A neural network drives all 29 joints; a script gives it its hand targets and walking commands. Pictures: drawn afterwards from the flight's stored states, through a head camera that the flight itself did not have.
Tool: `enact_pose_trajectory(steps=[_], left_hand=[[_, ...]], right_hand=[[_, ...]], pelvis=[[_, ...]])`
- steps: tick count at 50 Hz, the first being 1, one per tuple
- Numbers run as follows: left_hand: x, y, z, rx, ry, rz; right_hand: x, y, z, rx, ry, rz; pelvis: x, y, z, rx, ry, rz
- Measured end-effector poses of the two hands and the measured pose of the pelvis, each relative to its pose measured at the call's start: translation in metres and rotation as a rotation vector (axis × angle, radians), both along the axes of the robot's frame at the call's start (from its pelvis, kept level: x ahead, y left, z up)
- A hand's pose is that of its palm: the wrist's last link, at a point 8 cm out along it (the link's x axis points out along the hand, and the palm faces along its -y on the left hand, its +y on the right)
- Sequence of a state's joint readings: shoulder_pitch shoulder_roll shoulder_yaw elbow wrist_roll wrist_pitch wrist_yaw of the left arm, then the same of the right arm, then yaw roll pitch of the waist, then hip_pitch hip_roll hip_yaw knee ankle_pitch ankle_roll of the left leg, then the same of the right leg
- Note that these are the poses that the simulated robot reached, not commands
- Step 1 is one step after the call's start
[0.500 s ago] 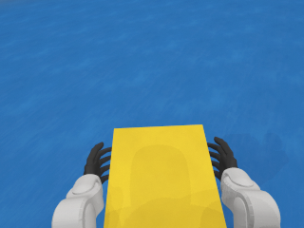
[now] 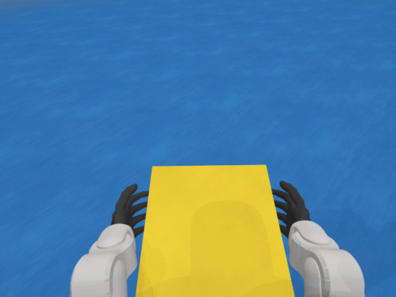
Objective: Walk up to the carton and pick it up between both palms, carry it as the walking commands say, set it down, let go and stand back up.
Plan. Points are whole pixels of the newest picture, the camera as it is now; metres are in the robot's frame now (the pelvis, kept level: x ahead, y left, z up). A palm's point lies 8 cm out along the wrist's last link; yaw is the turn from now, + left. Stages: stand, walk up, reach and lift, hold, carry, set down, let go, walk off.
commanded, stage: carry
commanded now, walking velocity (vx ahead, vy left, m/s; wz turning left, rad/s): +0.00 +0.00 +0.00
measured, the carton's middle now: (209, 248) +0.23 +0.00 +0.03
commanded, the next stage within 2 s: none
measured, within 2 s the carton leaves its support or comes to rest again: neither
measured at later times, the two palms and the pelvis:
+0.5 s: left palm (119, 256) +0.19 +0.15 +0.10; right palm (304, 249) +0.19 -0.14 +0.10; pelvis -0.04 +0.00 +0.00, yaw +1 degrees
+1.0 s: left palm (159, 240) +0.22 +0.09 +0.08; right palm (331, 240) +0.21 -0.20 +0.08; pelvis -0.02 -0.05 -0.01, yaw -1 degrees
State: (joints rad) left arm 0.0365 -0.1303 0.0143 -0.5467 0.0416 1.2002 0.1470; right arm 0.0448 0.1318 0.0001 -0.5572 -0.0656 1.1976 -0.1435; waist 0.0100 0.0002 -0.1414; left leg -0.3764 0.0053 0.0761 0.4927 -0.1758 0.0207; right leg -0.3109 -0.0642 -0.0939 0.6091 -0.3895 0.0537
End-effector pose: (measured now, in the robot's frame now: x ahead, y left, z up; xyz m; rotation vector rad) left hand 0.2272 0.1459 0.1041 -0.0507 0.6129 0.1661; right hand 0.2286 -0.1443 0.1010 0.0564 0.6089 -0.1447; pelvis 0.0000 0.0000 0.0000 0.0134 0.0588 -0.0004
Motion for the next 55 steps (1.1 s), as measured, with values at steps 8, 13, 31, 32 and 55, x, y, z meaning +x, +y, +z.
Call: enact_pose_trajectory(steps=[8, 13, 31, 32, 55], left_hand=[[-0.026, -0.017, -0.002, 0.030, 0.031, -0.048], [-0.038, -0.007, -0.009, 0.010, 0.041, -0.025], [-0.034, -0.007, -0.009, -0.017, 0.039, -0.009], [-0.033, -0.008, -0.009, -0.018, 0.039, -0.010], [-0.007, -0.062, -0.029, -0.010, 0.050, -0.033]], right_hand=[[-0.037, -0.017, -0.006, 0.026, 0.030, -0.046], [-0.041, -0.007, -0.006, 0.007, 0.040, -0.023], [-0.035, -0.007, -0.001, -0.018, 0.038, -0.007], [-0.034, -0.009, -0.001, -0.019, 0.039, -0.009], [-0.015, -0.063, -0.023, -0.003, 0.049, -0.037]], pelvis=[[-0.026, -0.005, 0.000, -0.018, -0.039, 0.012], [-0.035, -0.003, -0.002, -0.025, -0.044, 0.010], [-0.035, -0.007, 0.000, -0.026, -0.027, 0.011], [-0.034, -0.009, 0.000, -0.026, -0.025, 0.009], [-0.014, -0.056, -0.015, -0.016, -0.015, -0.007]])
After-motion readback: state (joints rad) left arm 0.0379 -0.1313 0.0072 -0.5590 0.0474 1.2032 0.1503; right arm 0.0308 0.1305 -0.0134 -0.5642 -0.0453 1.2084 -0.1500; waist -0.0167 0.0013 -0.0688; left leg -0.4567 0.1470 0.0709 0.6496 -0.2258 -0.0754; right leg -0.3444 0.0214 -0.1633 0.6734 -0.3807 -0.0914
